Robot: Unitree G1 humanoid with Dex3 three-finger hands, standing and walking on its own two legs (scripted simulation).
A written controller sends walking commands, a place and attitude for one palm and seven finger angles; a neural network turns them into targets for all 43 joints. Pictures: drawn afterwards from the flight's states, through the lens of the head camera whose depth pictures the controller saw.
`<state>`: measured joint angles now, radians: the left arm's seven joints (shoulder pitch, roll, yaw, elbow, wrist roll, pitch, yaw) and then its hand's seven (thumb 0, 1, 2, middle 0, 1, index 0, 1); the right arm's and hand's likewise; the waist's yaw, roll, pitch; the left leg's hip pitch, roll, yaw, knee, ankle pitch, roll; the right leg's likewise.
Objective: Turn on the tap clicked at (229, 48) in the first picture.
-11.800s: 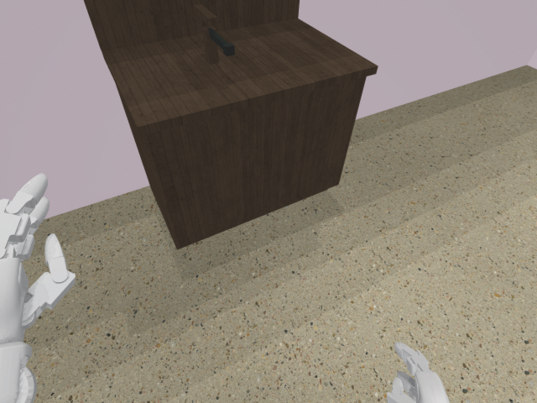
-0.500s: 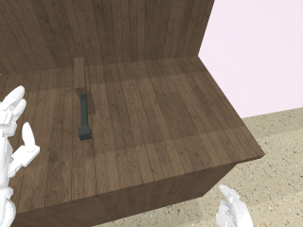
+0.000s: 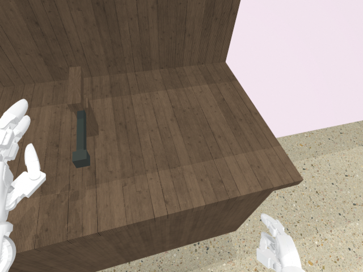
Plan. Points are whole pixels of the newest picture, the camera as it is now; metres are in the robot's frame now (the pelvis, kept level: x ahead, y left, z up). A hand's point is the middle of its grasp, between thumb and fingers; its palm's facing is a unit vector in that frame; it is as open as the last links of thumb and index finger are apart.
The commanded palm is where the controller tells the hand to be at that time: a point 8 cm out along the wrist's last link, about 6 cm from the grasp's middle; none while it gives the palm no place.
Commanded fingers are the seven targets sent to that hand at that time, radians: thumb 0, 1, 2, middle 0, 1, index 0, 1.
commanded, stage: shuffle to correct the standing spot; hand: left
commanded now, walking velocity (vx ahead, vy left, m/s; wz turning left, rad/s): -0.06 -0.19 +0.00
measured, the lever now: (81, 158) +0.32 +0.25 +0.06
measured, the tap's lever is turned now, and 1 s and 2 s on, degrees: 0 0 0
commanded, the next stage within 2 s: none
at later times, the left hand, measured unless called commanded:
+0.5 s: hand (81, 183) +0.22 +0.18 +0.16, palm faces +0.31 -0.86 -0.41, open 7.4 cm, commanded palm +0.16 +0.22 +0.17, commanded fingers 0.00 0.90 0.90 -0.20 -0.30 -0.20 -0.30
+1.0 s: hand (77, 186) +0.21 +0.18 +0.16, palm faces +0.31 -0.85 -0.42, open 7.4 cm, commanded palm +0.16 +0.23 +0.17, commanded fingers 0.00 0.90 0.90 -0.20 -0.30 -0.20 -0.30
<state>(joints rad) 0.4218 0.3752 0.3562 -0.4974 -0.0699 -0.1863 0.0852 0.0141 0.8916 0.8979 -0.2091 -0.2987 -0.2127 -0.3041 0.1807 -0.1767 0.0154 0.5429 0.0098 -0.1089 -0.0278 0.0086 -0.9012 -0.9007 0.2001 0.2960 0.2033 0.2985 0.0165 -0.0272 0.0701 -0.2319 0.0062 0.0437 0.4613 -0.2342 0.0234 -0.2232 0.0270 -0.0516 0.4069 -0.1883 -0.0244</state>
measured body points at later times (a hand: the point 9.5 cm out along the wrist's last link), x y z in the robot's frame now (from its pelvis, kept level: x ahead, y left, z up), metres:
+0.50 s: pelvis +0.00 -0.06 +0.00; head +0.02 -0.05 +0.44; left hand +0.19 +0.22 +0.18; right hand +0.16 -0.30 -0.08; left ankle +0.01 +0.10 -0.74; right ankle +0.02 -0.10 -0.74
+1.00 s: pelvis -0.01 -0.05 +0.00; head +0.03 -0.05 +0.44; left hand +0.19 +0.23 +0.18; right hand +0.17 -0.29 -0.08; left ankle +0.01 +0.10 -0.74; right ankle +0.02 -0.10 -0.74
